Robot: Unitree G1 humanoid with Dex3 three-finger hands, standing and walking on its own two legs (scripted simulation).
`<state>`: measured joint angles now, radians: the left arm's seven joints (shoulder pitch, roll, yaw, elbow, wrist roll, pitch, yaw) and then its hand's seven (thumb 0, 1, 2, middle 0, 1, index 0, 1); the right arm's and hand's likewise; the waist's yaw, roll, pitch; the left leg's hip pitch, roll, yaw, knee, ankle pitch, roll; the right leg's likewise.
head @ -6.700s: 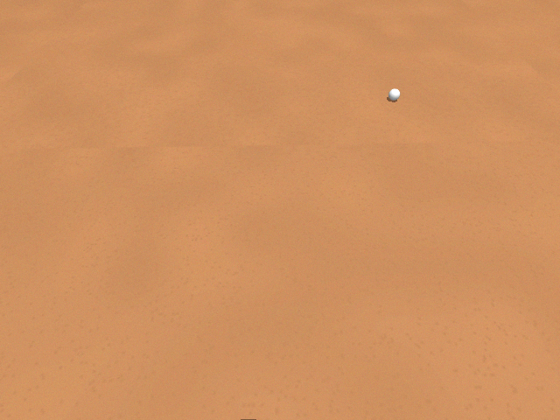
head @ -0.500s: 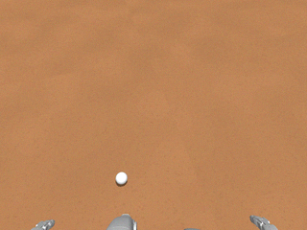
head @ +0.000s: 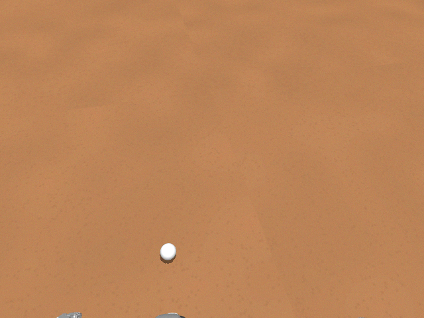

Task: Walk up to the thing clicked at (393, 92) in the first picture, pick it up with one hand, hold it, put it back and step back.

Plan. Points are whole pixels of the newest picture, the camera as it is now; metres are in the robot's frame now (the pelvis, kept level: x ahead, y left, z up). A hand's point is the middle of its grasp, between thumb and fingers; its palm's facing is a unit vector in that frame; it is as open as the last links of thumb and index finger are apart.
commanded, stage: walk up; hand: left
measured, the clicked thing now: (168, 251) +0.48 +0.21 -0.73
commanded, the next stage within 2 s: none
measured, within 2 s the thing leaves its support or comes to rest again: neither
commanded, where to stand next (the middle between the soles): +0.10 +0.00 m, yaw +0 degrees
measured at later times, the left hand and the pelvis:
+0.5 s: hand out of the picture +0.08 +0.26 -0.15, palm faces +0.02 -0.94 -0.35, open 7.4 cm; pelvis +0.01 +0.00 +0.01, yaw +1 degrees
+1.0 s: hand out of the picture -0.01 +0.26 -0.15, palm faces +0.04 -0.90 -0.44, open 7.4 cm; pelvis -0.05 -0.02 -0.01, yaw +4 degrees
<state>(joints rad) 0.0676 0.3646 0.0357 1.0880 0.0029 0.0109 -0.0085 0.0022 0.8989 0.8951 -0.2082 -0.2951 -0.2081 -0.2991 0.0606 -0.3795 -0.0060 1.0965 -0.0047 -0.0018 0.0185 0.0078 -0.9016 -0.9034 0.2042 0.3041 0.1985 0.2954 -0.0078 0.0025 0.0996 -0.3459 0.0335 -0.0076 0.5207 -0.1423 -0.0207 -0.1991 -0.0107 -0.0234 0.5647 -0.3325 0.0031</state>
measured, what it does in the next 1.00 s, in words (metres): lifts its left foot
